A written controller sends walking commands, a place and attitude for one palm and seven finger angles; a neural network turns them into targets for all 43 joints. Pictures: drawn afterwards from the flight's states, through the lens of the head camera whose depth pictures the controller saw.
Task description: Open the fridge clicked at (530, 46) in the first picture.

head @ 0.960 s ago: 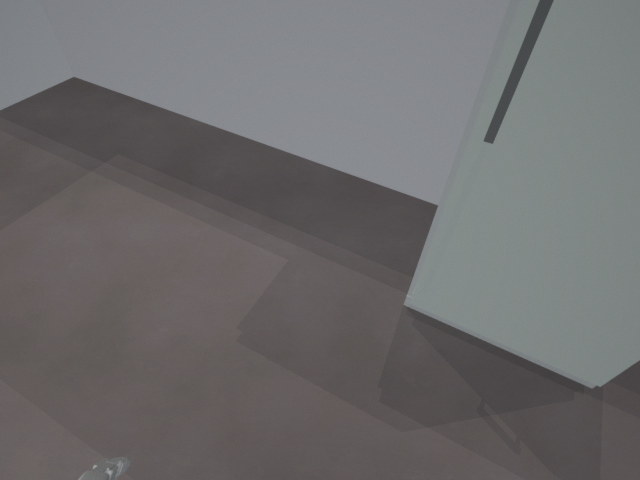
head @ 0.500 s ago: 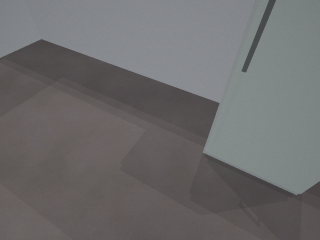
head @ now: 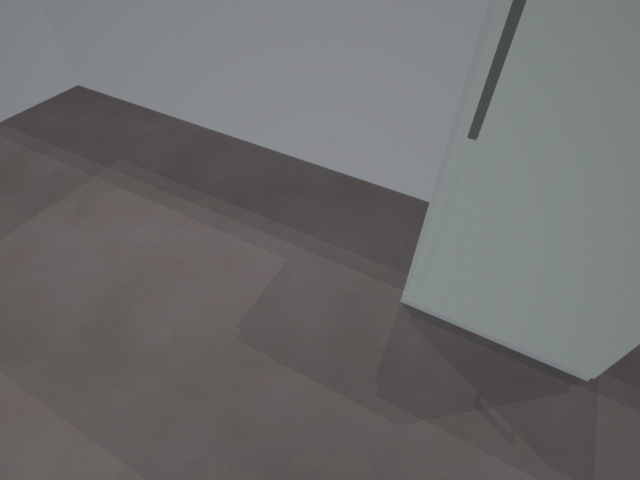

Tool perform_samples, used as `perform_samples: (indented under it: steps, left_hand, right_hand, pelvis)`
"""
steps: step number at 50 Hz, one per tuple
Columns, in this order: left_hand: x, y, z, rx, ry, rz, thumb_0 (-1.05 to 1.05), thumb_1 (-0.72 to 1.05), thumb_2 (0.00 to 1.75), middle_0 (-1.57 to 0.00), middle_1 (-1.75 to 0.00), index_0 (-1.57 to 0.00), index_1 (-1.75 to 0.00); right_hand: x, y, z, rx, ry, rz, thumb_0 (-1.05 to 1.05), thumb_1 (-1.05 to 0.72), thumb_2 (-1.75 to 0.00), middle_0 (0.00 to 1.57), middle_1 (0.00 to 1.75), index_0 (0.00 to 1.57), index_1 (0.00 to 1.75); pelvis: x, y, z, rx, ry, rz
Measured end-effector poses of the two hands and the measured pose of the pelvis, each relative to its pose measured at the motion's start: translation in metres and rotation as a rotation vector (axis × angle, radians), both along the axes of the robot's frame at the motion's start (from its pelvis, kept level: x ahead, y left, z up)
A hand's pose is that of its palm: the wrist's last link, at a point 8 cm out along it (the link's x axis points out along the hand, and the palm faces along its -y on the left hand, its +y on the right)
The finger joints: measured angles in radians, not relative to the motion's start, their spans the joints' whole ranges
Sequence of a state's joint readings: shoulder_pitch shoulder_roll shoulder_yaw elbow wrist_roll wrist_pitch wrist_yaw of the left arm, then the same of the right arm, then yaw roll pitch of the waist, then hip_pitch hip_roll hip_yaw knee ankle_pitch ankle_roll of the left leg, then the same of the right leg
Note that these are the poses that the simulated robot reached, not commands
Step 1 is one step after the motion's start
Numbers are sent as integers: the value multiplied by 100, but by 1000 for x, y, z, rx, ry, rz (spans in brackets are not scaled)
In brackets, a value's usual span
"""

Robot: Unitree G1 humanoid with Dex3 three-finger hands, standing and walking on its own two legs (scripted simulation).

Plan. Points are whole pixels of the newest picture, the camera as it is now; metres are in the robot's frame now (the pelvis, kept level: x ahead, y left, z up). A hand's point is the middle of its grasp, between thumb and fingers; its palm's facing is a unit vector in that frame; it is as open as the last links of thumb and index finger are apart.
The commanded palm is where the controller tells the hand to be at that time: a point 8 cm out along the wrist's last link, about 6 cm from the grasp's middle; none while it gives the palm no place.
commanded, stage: stand and wait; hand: left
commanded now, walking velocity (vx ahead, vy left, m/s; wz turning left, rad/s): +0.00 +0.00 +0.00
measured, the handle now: (504, 46) +0.79 -0.28 +0.20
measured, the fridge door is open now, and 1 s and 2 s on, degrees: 0 0 0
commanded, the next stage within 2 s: look at it before walking up in 0.04 s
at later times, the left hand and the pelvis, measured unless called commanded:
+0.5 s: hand out of the picture +0.08 +0.24 -0.16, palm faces -0.03 -0.94 -0.33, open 7.4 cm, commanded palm none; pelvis +0.01 -0.01 +0.00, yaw +0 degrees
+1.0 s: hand out of the picture +0.09 +0.23 -0.16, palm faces -0.06 -0.94 -0.32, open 7.4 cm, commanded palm none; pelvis +0.01 +0.00 +0.00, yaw -4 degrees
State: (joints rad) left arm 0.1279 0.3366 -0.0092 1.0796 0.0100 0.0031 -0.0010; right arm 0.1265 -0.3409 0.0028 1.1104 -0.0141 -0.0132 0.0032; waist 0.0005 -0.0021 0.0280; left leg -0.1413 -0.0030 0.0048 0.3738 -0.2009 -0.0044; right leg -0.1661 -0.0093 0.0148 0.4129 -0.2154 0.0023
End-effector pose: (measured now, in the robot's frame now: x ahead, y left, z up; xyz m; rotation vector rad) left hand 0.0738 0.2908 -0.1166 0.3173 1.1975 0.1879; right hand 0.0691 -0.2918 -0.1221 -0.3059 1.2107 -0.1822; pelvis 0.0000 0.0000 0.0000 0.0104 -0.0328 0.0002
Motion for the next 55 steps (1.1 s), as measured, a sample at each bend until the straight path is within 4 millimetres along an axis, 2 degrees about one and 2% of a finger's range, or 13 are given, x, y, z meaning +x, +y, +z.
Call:
perform_samples:
  steps: [13, 44, 49, 55]
  left_hand:
    - [1, -6, -2, -5, 10, -1, 1, 90, 90, -21, -30, -20, -30]
    - [13, -3, -1, 1, 14, -3, 1, 90, 90, -21, -30, -20, -30]
    - [11, -11, -9, -9, 47, -16, 1, 91, 90, -21, -30, -20, -30]
    - [6, -36, -25, -45, 96, -66, 1, 91, 90, -20, -30, -20, -30]
  right_hand:
    - [-1, -4, 0, 0, 12, -7, 0, -90, -90, 20, 30, 20, 30]
    - [21, -3, 3, -6, -12, -2, 0, -90, -90, 20, 30, 20, 30]
    - [14, 5, -2, 5, -31, -51, 0, -91, -90, 20, 30, 20, 30]
    - [-15, 15, -21, 61, -26, -130, 0, -90, -90, 20, 30, 20, 30]
  pelvis:
    - [3, -5, 1, -2, 5, -3]
    - [13, -3, 1, -3, 11, -17]
    - [10, -3, -3, 2, 16, -63]
    - [0, -9, -13, 30, 12, -137]
